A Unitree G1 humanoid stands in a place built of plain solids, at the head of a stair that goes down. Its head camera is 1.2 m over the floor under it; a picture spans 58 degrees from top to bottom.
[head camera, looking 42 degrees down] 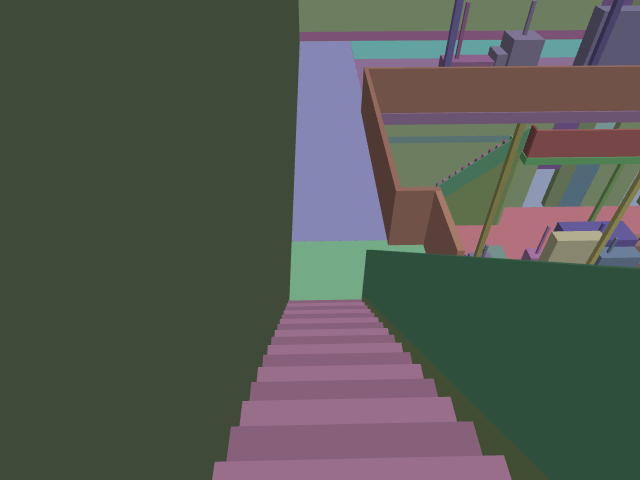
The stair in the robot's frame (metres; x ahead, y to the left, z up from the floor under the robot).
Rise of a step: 0.20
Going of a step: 0.22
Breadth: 1.03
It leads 1 degrees to the left of straight ahead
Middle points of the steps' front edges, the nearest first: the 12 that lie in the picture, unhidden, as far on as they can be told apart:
0.63 -0.14 -0.41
0.85 -0.14 -0.61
1.07 -0.13 -0.81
1.29 -0.13 -1.02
1.51 -0.12 -1.22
1.73 -0.12 -1.42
1.95 -0.11 -1.63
2.17 -0.11 -1.83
2.39 -0.10 -2.03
2.61 -0.10 -2.24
2.83 -0.10 -2.44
3.05 -0.09 -2.64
